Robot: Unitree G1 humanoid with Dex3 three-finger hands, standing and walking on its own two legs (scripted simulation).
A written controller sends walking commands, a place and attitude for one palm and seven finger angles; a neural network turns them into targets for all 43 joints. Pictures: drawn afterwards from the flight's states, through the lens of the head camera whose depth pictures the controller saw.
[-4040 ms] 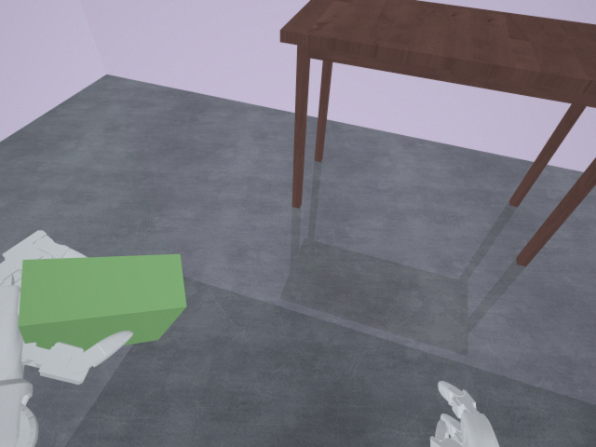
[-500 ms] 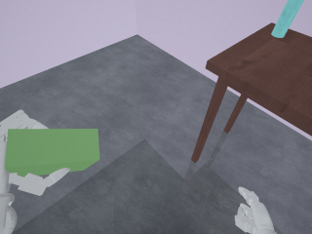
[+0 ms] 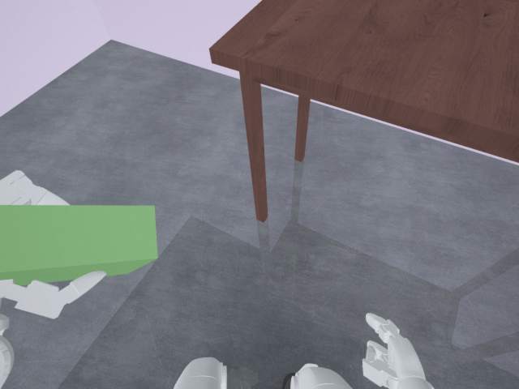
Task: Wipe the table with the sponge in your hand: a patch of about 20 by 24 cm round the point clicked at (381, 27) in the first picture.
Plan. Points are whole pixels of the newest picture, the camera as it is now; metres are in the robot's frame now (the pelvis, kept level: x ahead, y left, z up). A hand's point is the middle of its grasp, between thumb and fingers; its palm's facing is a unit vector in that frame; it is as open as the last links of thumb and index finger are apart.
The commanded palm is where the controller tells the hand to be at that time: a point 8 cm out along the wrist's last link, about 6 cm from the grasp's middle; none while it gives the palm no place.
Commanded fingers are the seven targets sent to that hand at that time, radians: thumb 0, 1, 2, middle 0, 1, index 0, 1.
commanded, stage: turn to face it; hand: left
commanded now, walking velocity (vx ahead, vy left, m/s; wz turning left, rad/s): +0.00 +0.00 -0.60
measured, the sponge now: (100, 246) +0.25 +0.19 +0.16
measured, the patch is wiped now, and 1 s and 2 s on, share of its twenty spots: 0.00 0.00 0.00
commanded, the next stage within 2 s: take the last steps up to it in 1.40 s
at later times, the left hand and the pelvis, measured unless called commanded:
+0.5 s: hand (102, 299) +0.18 +0.15 +0.19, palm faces +0.19 -0.87 -0.45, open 9.7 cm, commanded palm +0.14 +0.20 +0.20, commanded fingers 0.00 0.10 1.30 -1.20 -1.60 -1.20 -1.60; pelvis -0.09 -0.03 +0.01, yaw -14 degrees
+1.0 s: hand (298, 339) +0.15 -0.03 +0.21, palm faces -0.15 -0.79 -0.59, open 9.7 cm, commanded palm +0.13 +0.05 +0.20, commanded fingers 0.00 0.10 1.30 -1.20 -1.60 -1.20 -1.60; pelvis -0.15 -0.10 +0.01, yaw -33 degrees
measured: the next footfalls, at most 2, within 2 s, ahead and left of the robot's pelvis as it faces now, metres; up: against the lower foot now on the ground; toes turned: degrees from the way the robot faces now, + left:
left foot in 0.40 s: -0.03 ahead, +0.13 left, +0.00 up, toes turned -6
right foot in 0.66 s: -0.08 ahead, -0.20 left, +0.00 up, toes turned -26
